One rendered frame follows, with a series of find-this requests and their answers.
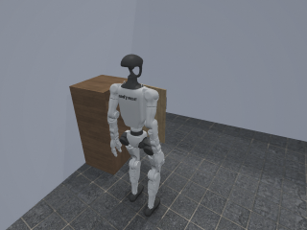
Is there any robot right upper arm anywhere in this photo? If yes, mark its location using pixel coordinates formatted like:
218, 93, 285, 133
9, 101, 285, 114
143, 87, 159, 129

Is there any right robot hand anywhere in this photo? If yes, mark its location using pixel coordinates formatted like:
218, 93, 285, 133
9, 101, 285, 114
152, 152, 165, 172

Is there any robot right forearm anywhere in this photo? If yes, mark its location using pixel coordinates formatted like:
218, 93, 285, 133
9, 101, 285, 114
148, 120, 162, 154

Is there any left robot hand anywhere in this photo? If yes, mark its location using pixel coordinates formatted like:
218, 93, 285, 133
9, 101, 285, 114
110, 138, 123, 157

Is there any robot left upper arm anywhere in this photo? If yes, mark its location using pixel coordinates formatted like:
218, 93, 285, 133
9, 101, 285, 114
107, 83, 122, 120

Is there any robot left forearm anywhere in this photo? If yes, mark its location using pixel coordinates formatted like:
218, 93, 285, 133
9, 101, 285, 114
107, 116, 119, 141

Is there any robot right foot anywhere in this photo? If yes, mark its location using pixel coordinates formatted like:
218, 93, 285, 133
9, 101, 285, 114
144, 197, 161, 218

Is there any cupboard door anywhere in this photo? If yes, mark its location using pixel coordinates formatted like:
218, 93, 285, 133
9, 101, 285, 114
140, 83, 167, 144

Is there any robot right shin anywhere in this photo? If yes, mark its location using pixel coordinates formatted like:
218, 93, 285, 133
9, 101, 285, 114
148, 172, 161, 209

